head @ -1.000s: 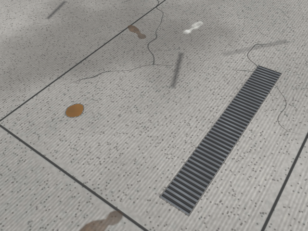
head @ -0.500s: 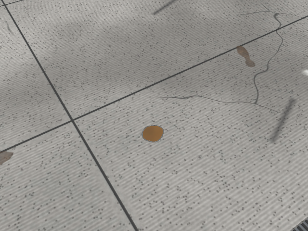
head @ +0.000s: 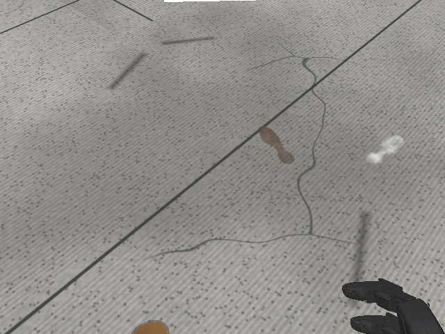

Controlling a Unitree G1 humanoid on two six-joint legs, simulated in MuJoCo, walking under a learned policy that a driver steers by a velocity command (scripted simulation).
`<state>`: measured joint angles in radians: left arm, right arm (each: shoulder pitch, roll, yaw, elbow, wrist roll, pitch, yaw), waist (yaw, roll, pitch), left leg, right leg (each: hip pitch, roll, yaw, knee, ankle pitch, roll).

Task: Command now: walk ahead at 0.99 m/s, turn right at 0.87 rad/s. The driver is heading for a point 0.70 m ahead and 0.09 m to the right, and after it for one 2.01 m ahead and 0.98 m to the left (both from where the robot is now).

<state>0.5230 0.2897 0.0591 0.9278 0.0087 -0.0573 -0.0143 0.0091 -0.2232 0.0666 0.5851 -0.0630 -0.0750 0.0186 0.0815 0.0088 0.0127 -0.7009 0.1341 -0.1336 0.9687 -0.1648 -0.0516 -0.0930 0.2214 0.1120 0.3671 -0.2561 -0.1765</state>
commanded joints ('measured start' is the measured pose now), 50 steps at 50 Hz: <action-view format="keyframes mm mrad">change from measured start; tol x32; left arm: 1 -73 169 49 -95 -18 -34 -5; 25 -621 39 -51 -406 24 51 -98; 30 -88 138 1 -191 56 22 -41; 50 -436 122 21 -199 -20 45 78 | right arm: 1 -98 -94 -21 -75 30 3 3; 6 -42 -167 -54 -65 33 -17 -15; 9 551 -340 -136 57 7 -33 -63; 50 253 -136 -152 66 72 40 37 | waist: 1 -6 -25 101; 8 -214 -52 -225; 10 -156 446 -499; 24 -78 20 136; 32 10 -178 -507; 39 -152 5 -7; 50 -93 -87 -66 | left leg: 1 249 -61 134 -271 238 -13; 8 804 -106 80 -447 -1 60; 11 1080 347 -760 -728 -784 221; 15 719 167 -139 -720 -145 138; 23 573 74 329 -871 364 79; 28 680 101 396 -496 1224 42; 30 480 74 379 8 909 68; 31 208 -114 372 430 -316 49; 32 18 -127 118 751 -448 50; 50 191 -104 238 -290 106 71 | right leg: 1 -317 -190 260 -227 212 -90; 7 -20 -216 284 187 706 15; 10 -587 -54 55 1028 -261 69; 11 -729 -167 11 1094 -150 54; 23 -634 -290 -192 590 251 60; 29 7 -100 -224 312 188 -51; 32 733 -697 477 287 1150 -290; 35 182 -565 280 -2 627 -207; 39 -247 -462 -31 -123 713 -104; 50 64 -449 -300 110 841 32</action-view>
